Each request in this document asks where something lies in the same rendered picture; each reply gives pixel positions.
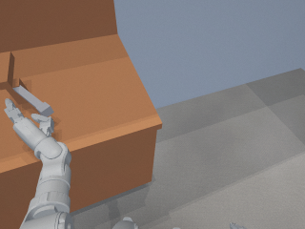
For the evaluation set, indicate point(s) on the left robot upper arm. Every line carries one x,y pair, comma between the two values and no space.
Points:
58,220

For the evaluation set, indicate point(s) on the tap lever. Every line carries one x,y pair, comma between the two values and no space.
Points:
42,107

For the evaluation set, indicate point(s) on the counter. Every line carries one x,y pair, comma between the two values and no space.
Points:
68,54

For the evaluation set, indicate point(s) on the left robot forearm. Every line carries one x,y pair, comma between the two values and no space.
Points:
54,183

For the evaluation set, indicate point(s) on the left robot shin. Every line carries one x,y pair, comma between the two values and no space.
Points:
127,218

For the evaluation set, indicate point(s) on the robot left hand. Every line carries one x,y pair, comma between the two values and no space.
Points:
26,129

